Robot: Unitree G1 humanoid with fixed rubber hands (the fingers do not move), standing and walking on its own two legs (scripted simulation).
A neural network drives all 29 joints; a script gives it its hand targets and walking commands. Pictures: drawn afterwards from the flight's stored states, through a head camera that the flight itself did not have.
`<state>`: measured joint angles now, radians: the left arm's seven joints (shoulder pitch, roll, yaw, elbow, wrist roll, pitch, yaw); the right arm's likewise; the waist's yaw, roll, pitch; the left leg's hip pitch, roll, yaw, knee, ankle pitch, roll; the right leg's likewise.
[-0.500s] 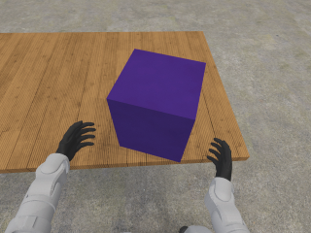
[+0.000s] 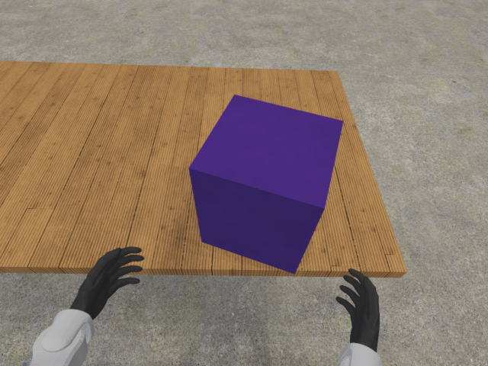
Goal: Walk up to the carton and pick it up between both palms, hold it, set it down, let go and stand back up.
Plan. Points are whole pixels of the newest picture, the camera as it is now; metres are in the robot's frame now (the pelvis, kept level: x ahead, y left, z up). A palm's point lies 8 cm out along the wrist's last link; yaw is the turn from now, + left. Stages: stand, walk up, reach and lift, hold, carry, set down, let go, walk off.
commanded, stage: set down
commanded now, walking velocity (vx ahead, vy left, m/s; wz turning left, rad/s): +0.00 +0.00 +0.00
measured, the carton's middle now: (265, 187) +0.43 -0.02 +0.00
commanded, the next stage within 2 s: let go in 1.32 s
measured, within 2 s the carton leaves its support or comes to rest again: neither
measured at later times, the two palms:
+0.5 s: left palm (96, 351) +0.14 +0.24 -0.04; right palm (373, 353) +0.15 -0.18 -0.05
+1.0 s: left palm (122, 343) +0.16 +0.21 -0.04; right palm (393, 363) +0.13 -0.22 -0.07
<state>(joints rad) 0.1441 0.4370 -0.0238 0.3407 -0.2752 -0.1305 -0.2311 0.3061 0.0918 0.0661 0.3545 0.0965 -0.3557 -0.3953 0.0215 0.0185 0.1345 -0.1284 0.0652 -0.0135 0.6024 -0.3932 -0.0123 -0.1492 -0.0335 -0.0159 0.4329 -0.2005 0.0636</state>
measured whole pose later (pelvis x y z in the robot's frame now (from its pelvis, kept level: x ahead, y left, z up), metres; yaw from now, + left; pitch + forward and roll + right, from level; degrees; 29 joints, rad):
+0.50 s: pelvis +0.00 +0.00 +0.00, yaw -1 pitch -9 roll -3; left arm 0.31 0.38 -0.09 0.29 -0.23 -0.04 -0.15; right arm 0.34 0.00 0.02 0.44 0.05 -0.27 -0.26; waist 0.07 0.03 0.16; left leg -0.04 0.07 0.00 0.59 -0.40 -0.01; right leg -0.08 -0.03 0.00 0.45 -0.22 0.04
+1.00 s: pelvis +0.00 -0.03 +0.01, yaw -1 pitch -7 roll -1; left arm 0.25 0.29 -0.04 0.41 -0.12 0.02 -0.11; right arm 0.32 -0.06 0.03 0.53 0.03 -0.25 -0.17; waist 0.03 0.05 0.13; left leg -0.03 0.08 0.00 0.48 -0.33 -0.05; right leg -0.11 -0.02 0.00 0.43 -0.20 0.03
